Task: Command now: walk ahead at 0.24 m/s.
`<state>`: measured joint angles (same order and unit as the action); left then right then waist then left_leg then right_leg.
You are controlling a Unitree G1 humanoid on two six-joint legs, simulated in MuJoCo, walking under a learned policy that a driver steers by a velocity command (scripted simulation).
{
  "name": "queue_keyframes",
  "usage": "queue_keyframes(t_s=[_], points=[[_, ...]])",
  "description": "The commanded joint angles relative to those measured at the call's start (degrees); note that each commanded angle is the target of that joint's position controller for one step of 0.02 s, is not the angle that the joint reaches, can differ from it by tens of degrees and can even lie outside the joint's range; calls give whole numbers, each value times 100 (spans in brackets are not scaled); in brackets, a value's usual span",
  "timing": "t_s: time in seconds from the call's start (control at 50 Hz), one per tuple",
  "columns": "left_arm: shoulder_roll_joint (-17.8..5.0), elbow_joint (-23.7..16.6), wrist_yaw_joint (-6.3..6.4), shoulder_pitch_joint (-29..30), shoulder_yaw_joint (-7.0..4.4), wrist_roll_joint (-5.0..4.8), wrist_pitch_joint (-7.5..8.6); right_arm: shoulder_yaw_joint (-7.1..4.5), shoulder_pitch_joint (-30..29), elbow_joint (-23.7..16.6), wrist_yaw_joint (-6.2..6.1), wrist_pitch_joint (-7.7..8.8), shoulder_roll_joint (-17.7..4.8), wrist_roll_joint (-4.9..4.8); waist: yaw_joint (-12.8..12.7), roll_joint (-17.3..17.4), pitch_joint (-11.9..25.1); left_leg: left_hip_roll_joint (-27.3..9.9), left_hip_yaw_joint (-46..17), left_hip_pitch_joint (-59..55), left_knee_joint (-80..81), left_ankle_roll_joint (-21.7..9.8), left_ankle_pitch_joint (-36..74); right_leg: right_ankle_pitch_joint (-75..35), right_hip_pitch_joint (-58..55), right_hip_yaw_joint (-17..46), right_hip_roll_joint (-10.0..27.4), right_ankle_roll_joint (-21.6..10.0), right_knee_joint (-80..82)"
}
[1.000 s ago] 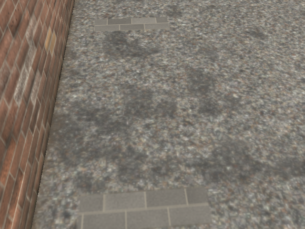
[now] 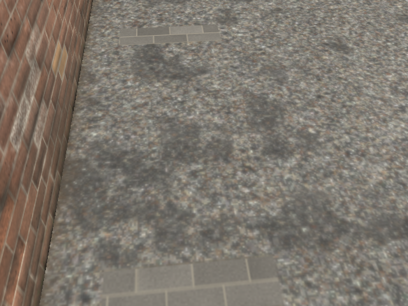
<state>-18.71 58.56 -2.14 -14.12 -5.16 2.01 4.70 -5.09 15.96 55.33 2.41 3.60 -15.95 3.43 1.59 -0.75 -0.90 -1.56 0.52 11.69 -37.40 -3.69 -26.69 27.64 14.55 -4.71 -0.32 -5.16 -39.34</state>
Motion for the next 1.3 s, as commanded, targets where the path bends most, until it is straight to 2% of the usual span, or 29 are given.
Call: queue_keyframes(t_s=[0.02,0.08,0.12,0.14,0.18,0.2,0.24,0.3,0.32,0.34,0.4,0.46,0.48,0.5,0.52,0.56,0.58,0.6,0.62,0.64,0.68,0.86,0.92,0.94,0.96,1.0,1.04,1.16,1.3], points=[[33,-442,102,275,38,83,162,-42,415,-241,-176,83,-321,39,250,644,-456,-1141,-1801,-65,1267,-1389,-1385,39,1084,53,-48,-221,-245],[-204,-321,176,-701,27,133,293,-57,-183,-717,-39,44,-462,65,-278,-207,-171,-269,-573,1314,-610,-1061,-1146,-1528,-583,271,-30,-260,39],[-869,342,200,-3323,-137,407,457,147,-959,-1222,189,78,140,142,-1445,-1081,-100,859,-710,4595,-3979,-226,-1278,-1696,-3110,4021,1503,-1670,1411],[-857,678,182,-3862,-122,484,483,315,-1267,-1513,182,108,488,38,-1435,-70,-854,669,-1839,6631,-4053,-226,-796,-1358,-3813,4871,2230,-1932,1603],[49,644,106,-2507,215,544,400,353,-831,-1422,198,137,327,81,-585,683,-913,2,-1801,6553,-3824,-200,795,-1778,-2782,3658,1972,-1526,953],[420,519,105,-1694,339,624,316,466,-122,-1160,220,14,422,199,-24,330,-765,-474,-1459,5641,-3606,-337,1593,-1946,-1588,2779,1709,-1261,958],[1090,-230,269,-171,687,558,347,547,220,-866,368,-157,174,540,121,171,-557,-747,-1257,3835,-2308,-260,3805,-1467,818,1627,889,-886,1156],[-52,-95,302,-652,566,492,600,515,-416,-1191,490,-323,106,248,-25,73,-238,-362,-266,521,-1238,1,6446,239,2966,555,229,-585,778],[-291,-235,566,-327,264,-819,261,271,-959,-1324,-77,-107,-148,-568,136,277,-697,-126,-523,888,-359,248,5688,-1240,2476,1189,487,-483,568],[-271,-179,638,-737,279,-858,182,362,-1521,-1482,-224,28,-151,-648,-237,280,-773,-96,-439,1342,345,321,5461,-1592,1710,1120,533,-357,245],[-56,29,611,-1555,162,-459,-26,414,-2127,-1611,-47,137,109,-556,-884,-71,-684,-328,-412,2182,1773,384,5686,-1682,-366,1203,637,-300,-889],[95,-8,455,-941,142,-277,-186,267,-67,-716,32,-5,-49,-633,55,-330,-121,-704,-468,514,2267,-118,5719,-2526,-272,1459,711,-363,-3074],[312,-59,328,-813,193,-264,-144,93,1087,-206,-2,3,-295,-505,612,459,365,-224,202,-1048,2101,-196,5759,-3026,364,999,247,-210,-4369],[419,-64,219,-636,102,-283,-32,101,2391,328,1,-9,-318,-381,1172,1444,600,-781,-252,-2940,1299,-694,6971,580,2213,699,-568,139,-7059],[755,-179,122,-1565,229,-492,49,164,2307,374,-43,56,-330,-204,762,2149,1408,-1245,-745,-4682,-825,-1003,7131,2531,4125,1454,-556,118,-8323],[481,-746,135,-832,235,-619,130,44,1972,232,-151,-61,-488,-437,818,1312,1613,-1713,-2199,-4232,395,-1722,3146,1631,5327,1240,-10,120,-7525],[799,-1180,234,-442,356,-863,135,-223,1726,504,-292,-131,-1393,-476,367,1349,1480,-2600,-4220,-3538,1735,-2150,-310,881,5888,858,219,183,-7611],[161,-1297,410,398,199,-841,19,25,778,55,-341,25,-644,-317,246,115,879,-2711,-4496,-2133,2281,-1746,-1067,-485,5553,1399,594,86,-6123],[138,-1395,502,698,170,-835,-222,195,-184,-74,-351,126,-333,-208,-210,57,-249,-2466,-3880,282,2382,-1561,34,-1069,4702,1325,841,376,-5191],[224,-1260,548,235,159,-606,-351,298,-638,-155,-328,137,-160,-204,-528,-134,-394,-1951,-3035,1598,2376,-1373,576,-1271,3615,1293,965,532,-4579],[349,-1298,579,-181,113,-326,-388,247,-782,-81,-407,124,-422,-219,-711,620,-171,-1201,-1873,2367,2426,-1182,1962,-1824,2443,1164,961,695,-3639],[308,-2065,235,1699,215,-499,-202,72,625,192,-382,92,-487,-533,262,135,-146,-1183,-1196,424,2173,-845,589,-2063,1685,469,523,546,318],[60,-1714,200,529,74,-407,-118,98,647,238,-300,47,-433,-465,-262,279,205,-771,-813,474,873,-547,1247,-1382,114,169,226,198,702],[-480,-1463,250,-598,-114,-326,-71,199,510,84,-282,130,-67,-421,-670,-494,839,-157,-106,1730,-1158,-194,1905,-1637,-1609,1572,1065,-301,888],[-941,-1146,157,-1646,-263,-362,-54,312,507,-136,-249,327,183,-449,-871,-2138,1677,481,61,3525,-2999,109,-54,-411,-3221,4317,2082,-1138,2039],[-345,-1214,141,-1241,-67,-305,49,149,-256,-266,-237,436,-408,-582,-808,-1012,866,20,-551,4663,-3908,-34,113,-500,-2882,4090,2111,-940,2241],[51,-1384,112,-285,47,-156,61,161,-743,-399,-346,311,-136,-461,-408,-253,392,-428,-559,3959,-3191,-116,1291,-1361,-1429,3033,1771,-710,2575],[66,-1031,215,-443,62,-198,47,120,-896,-527,-354,94,72,-344,-35,-286,233,-212,-296,2987,-1265,145,2409,-4934,-820,1191,1156,-489,2686],[11,-477,333,-770,30,-288,2,254,-1875,-733,-217,65,23,-371,-323,-544,55,62,-193,1613,765,198,3756,-4749,-745,742,1041,-366,2429]])
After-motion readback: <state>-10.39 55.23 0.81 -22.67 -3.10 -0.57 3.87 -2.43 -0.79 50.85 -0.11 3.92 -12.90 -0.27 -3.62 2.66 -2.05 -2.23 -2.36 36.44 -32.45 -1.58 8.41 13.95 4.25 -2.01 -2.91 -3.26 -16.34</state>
